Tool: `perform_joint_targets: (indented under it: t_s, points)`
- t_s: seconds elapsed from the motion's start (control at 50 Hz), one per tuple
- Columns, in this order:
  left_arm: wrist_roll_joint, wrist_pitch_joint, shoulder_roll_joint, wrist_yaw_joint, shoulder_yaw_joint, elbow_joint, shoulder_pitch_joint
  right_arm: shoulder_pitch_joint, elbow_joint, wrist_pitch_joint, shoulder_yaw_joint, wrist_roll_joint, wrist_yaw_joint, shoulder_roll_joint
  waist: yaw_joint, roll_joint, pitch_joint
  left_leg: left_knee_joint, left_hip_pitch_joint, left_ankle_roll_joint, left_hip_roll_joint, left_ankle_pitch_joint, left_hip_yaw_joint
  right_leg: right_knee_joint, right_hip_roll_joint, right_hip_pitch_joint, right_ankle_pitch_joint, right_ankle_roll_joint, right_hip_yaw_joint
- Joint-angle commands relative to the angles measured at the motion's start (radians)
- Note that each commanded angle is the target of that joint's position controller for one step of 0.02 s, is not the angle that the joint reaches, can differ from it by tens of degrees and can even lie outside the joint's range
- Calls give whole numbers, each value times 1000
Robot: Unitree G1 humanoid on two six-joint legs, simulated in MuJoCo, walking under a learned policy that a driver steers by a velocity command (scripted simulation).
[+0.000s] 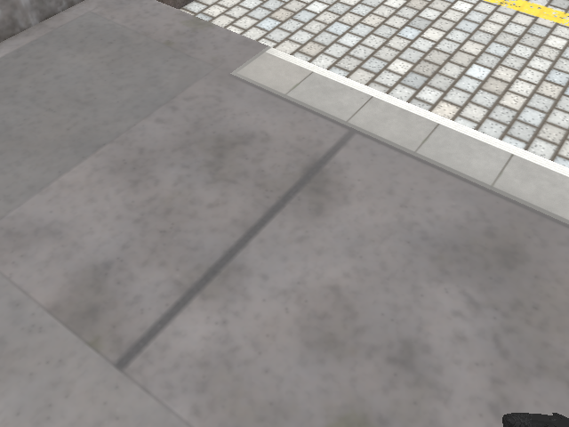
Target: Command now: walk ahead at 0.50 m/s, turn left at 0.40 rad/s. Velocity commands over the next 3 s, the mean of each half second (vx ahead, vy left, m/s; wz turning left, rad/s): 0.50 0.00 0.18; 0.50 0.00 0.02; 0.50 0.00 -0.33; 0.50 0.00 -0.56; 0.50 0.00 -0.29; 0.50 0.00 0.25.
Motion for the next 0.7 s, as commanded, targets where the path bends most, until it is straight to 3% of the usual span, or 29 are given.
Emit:
perform_joint_targets:
  t_s: [0.02, 0.08, 0.1, 0.12, 0.14, 0.16, 0.18, 0.2, 0.22, 0.24, 0.26, 0.28, 0.3, 0.32, 0.36, 0.4, 0.46, 0.52, 0.56, 0.58, 0.6, 0.62, 0.64, 0.66, 0.68, 0.7]
  points:
    - [-6, -18, 182, -8, 46, -75, -97, 100, 19, -14, -27, -4, 14, -60, -65, -73, -54, -30, 237, 0, -1, 147, 37, -130, -222, -72, 336, -201, 77]
    - [-58, -23, 192, -30, 49, -86, -140, 132, 16, -4, -54, -6, 12, -98, -116, -143, -46, -109, 359, 44, -54, -44, 107, 37, -220, -52, 619, -188, 60]
    - [-77, -21, 186, -33, 48, -88, -165, 222, 46, -5, -67, -4, 13, -111, -180, -127, -72, -198, 476, 61, -90, -55, 144, 200, -198, -71, 689, -175, 37]
    - [-80, -19, 168, -32, 45, -93, -180, 378, 104, -6, -88, -4, 9, -142, -256, -90, -103, -314, 634, 82, -133, -27, 174, 432, -160, -135, 664, -153, 28]
    - [-63, -27, 135, -37, 36, -115, -158, 430, 121, -10, -107, -3, 1, -218, -258, 91, -54, -406, 772, 164, -1, 57, -51, 800, -90, -398, 190, -104, 54]
    - [-47, -40, 58, -50, 15, -118, -7, 283, 56, -32, -78, 6, 6, -228, -83, 298, -84, -456, 797, 292, 164, 70, -429, 1066, 18, -650, -336, -84, 159]
    - [-78, -49, 132, -53, 31, -153, -86, 311, 60, -67, -59, 27, 33, -167, -137, 226, -90, -679, 707, 362, 256, -117, -665, 1073, 41, -737, -276, -90, 282]
    - [-97, -40, 135, -48, 33, -177, -174, 314, 85, -82, -57, 29, 45, -146, -123, 114, -15, -696, 660, 347, 255, -172, -610, 1037, 3, -774, -233, -95, 301]
    - [-77, -26, 119, -39, 26, -186, -187, 247, 78, -92, -47, 32, 46, -119, -88, 40, 24, -672, 577, 319, 252, -89, -530, 975, -33, -748, -182, -82, 316]
    - [-50, -8, 109, -28, 21, -168, -180, 201, 72, -101, -34, 24, 37, -88, -64, 6, 18, -657, 515, 291, 242, -22, -455, 912, -66, -693, -150, -65, 339]
    - [-40, 3, 107, -30, 19, -154, -165, 177, 69, -108, -31, 12, 22, -89, -49, -32, 23, -651, 481, 270, 213, -51, -384, 800, -92, -659, -92, -49, 342]
    - [-25, 4, 99, -35, 19, -143, -171, 178, 76, -115, -33, -6, 8, -97, -56, -21, 18, -644, 477, 260, 202, 7, -353, 773, -90, -650, -16, -42, 335]
    - [-26, 2, 115, -41, 25, -155, -226, 207, 83, -125, -37, -16, -1, -124, -71, -33, 32, -647, 487, 237, 168, 7, -292, 679, -82, -679, 88, -45, 326]
    - [-32, -7, 112, -54, 23, -169, -275, 267, 105, -136, -32, -22, -19, -108, -93, -11, 29, -620, 533, 211, 165, -21, -273, 597, -87, -720, 183, -53, 359]
    - [3, -17, 58, -80, 0, -187, -352, 285, 128, -135, -30, -3, -50, -108, -108, -4, 34, -606, 417, 168, 69, -99, -142, 319, -30, -579, 501, -61, 290]
    - [7, -24, 35, -109, -9, -175, -366, 325, 149, -128, -32, -6, -64, -126, -122, -19, 12, -573, 317, 149, 64, -160, -102, 227, 14, -427, 719, -78, 256]
    - [-14, -14, 47, -124, -10, -199, -420, 356, 175, -117, -28, 7, -63, -103, -140, 20, 46, -471, 335, 127, 76, -208, -105, 162, 11, -414, 748, -101, 278]
    - [-20, -12, 36, -124, -22, -207, -469, 412, 196, -96, -25, 11, -69, -68, -170, 3, 82, -325, 506, 104, 103, -196, -140, 47, -22, -518, 690, -91, 313]
    - [-16, -15, 45, -112, -21, -179, -425, 401, 194, -79, -30, 11, -78, -79, -162, 2, 95, -216, 595, 94, 106, -103, -159, -47, -63, -531, 660, -72, 321]
    - [-12, -15, 58, -103, -13, -149, -359, 408, 201, -70, -34, 10, -76, -87, -140, -7, 69, -119, 601, 92, 96, -23, -150, -70, -62, -458, 642, -69, 305]
    - [-2, -16, 83, -92, 5, -96, -196, 388, 204, -63, -37, 6, -65, -98, -52, -33, -14, 58, 534, 83, 51, 114, -103, -74, -12, -231, 627, -81, 237]
    - [7, -14, 116, -83, 21, -35, 8, 370, 198, -70, -38, 3, -52, -98, 38, -45, -111, 329, 337, 54, -3, 76, -66, 9, -38, 97, 658, -113, 245]
    - [18, -10, 154, -83, 22, -2, 131, 430, 193, -91, -19, -3, -34, -6, 48, -252, -247, 784, -50, -7, -124, -613, -41, 288, -175, 502, 1039, -192, 358]
    - [-1, 2, 188, -76, 30, 11, 188, 530, 179, -118, 3, 27, -30, -26, 39, -357, -388, 924, -244, -26, -135, -643, -193, 377, -285, 692, 1109, -286, 590]
    - [-26, 19, 242, -66, 58, 19, 203, 493, 141, -138, 9, 54, -32, -63, 63, -339, -471, 956, -369, -52, -108, -592, -202, 218, -378, 719, 611, -400, 816]
    - [-18, 33, 242, -46, 59, 18, 131, 371, 100, -144, 12, 69, -45, -68, 30, -185, -393, 936, -450, -61, -42, -462, -108, 33, -388, 585, 128, -406, 927]
Next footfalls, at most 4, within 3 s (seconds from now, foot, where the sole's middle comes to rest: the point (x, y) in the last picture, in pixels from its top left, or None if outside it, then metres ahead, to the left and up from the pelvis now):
0.12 left None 0.15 0.12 -0.78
0.62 right None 0.53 -0.10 -0.92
1.10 left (265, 343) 0.79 0.14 -0.92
1.64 right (364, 278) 1.03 -0.15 -0.92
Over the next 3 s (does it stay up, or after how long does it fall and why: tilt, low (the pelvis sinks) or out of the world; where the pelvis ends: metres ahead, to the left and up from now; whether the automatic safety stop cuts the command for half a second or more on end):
stays up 1.52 -0.35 -0.14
